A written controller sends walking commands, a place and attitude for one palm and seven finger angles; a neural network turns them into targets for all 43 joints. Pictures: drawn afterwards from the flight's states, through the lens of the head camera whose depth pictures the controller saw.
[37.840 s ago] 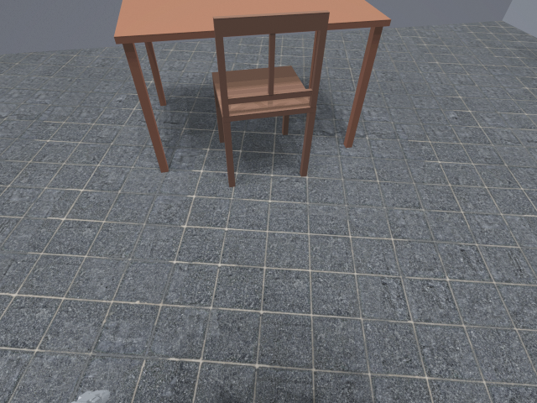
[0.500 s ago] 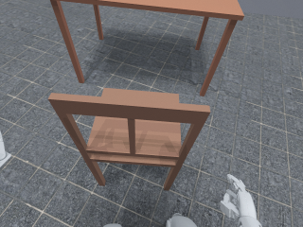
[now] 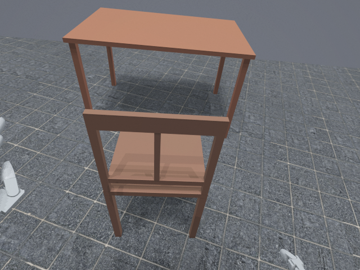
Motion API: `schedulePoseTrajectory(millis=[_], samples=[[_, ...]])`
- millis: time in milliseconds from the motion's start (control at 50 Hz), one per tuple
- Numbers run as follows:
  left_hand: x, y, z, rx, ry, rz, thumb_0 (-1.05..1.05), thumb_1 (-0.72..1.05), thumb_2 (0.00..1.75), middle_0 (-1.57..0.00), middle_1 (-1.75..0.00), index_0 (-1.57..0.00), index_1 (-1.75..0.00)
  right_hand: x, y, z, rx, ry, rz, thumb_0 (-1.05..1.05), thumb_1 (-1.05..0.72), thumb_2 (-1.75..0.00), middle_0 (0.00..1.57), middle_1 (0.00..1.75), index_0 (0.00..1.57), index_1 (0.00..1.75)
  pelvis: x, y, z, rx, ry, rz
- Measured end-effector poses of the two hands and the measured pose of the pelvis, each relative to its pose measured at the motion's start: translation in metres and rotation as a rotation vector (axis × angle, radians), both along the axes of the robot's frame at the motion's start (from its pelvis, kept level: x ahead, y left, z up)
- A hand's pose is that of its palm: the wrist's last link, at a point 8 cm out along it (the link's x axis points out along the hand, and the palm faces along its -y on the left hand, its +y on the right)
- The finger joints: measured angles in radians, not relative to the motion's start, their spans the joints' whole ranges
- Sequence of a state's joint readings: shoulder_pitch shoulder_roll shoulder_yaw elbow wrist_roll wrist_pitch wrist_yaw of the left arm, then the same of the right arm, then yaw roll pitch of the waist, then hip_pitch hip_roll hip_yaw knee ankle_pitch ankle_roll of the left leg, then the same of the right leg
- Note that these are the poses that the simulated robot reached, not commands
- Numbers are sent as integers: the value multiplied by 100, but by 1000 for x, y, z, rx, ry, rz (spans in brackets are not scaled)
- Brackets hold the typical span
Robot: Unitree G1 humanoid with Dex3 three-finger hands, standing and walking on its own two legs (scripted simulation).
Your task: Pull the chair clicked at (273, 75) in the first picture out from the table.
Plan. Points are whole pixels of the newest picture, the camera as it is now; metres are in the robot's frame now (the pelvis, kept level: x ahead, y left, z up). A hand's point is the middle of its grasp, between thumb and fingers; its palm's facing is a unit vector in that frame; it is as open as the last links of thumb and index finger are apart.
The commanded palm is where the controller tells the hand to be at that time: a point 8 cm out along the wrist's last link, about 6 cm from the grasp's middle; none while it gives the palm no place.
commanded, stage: stop stepping back and stand still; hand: left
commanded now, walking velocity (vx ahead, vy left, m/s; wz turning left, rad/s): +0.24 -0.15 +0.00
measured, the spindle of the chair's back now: (157, 157) +0.53 +0.09 -0.11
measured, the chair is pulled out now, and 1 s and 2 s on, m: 0.67 0.67 0.67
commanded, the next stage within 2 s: let the arm hang, fingers relaxed in 1.24 s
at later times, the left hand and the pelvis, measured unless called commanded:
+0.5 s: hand out of the picture +0.13 +0.28 +0.19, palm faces +0.42 -0.79 -0.44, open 7.4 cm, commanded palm +0.07 +0.32 +0.19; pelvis -0.08 +0.02 -0.01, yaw -2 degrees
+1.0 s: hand out of the picture +0.13 +0.28 +0.19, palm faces +0.36 -0.77 -0.53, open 7.4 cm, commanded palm +0.06 +0.33 +0.19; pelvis -0.10 +0.04 -0.01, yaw -3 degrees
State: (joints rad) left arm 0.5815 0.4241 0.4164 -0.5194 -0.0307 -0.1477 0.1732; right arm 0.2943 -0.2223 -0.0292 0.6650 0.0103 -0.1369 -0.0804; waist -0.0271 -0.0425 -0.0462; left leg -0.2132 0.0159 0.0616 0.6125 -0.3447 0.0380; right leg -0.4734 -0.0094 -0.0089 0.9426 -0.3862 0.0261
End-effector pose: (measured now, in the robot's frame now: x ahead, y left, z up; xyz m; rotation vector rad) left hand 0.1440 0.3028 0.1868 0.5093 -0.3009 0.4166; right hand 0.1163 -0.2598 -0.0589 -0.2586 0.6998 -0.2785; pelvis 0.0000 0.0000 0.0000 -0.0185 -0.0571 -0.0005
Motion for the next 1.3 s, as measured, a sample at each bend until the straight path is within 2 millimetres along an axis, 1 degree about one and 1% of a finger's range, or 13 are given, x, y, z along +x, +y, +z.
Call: schedulePoseTrajectory(millis=[120, 240, 360, 520, 580, 700, 820, 920, 1000, 1060, 1160, 1240, 1300], samples=[[-17, 9, 27, 63, -101, 3, 1, 89, 90, -21, -31, -21, -30, -19, 15, -10, 84, -21, 13, 1, -91, -90, 20, 30, 20, 30, -20, 6, -1, -22, 9, -4], [-24, 11, -7, 17, 25, -9, 1, 89, 90, -20, -30, -21, -30, -40, 29, -36, 138, 32, 31, 1, -91, -90, 21, 30, 20, 30, -49, 9, -14, -70, -13, -1], [-48, 6, -32, -42, 41, -83, 1, 89, 90, -21, -31, -21, -30, -69, 35, -30, 73, 79, 13, 1, -91, -90, 21, 30, 20, 30, -64, 18, -21, -34, -9, -40], [-55, 18, 22, 92, -73, -76, 1, 88, 89, -21, -31, -22, -30, -87, 48, -22, 108, 70, 16, 1, -91, -90, 21, 30, 20, 30, -79, 25, -4, -41, 3, -36], [-56, 21, 30, 131, -56, -63, 1, 89, 90, -21, -31, -21, -30, -88, 52, -24, 137, 55, 17, 1, -91, -90, 21, 30, 20, 30, -82, 25, -2, -43, 21, -50], [-55, 19, -13, 68, 117, -60, 1, 89, 90, -20, -30, -21, -30, -89, 48, -41, 157, 67, 20, 1, -91, -90, 21, 30, 20, 30, -92, 24, -13, -87, 11, -37], [-65, 14, -37, -41, 107, -106, 1, 89, 89, -21, -31, -21, -30, -93, 36, -25, 60, 114, 5, 1, -91, -90, 21, 30, 20, 30, -91, 28, -17, -50, 35, -55], [-60, 18, -14, 69, 1, -135, 1, 88, 89, -21, -31, -22, -30, -86, 36, -19, 6, 51, -17, 1, -91, -90, 20, 30, 20, 30, -96, 38, -23, 7, 14, -86], [-53, 20, 21, 175, -38, -142, 1, 88, 89, -21, -31, -22, -30, -86, 50, -20, 83, 22, -16, 1, -91, -90, 20, 30, 20, 30, -96, 42, -13, -7, 11, -49], [-55, 23, 33, 230, -11, -123, 1, 88, 89, -21, -31, -22, -30, -88, 60, -29, 149, 29, -10, 1, -91, -90, 20, 30, 20, 30, -94, 42, -10, -1, 24, -47], [-66, 35, 10, 166, 147, -60, 1, 89, 90, -21, -30, -21, -30, -96, 69, -44, 210, 96, -10, 1, -91, -90, 21, 30, 20, 30, -95, 41, -6, -36, 35, -31], [-80, 39, -19, 38, 215, -16, 1, 89, 90, -21, -30, -21, -30, -103, 65, -41, 163, 151, 3, 1, -91, -90, 21, 30, 20, 30, -96, 42, -4, -15, 44, -26], [-83, 36, -26, -19, 202, -8, 1, 89, 89, -21, -31, -22, -30, -101, 60, -33, 103, 157, 16, 1, -91, -90, 21, 30, 20, 30, -95, 45, -1, 17, 32, -37]])
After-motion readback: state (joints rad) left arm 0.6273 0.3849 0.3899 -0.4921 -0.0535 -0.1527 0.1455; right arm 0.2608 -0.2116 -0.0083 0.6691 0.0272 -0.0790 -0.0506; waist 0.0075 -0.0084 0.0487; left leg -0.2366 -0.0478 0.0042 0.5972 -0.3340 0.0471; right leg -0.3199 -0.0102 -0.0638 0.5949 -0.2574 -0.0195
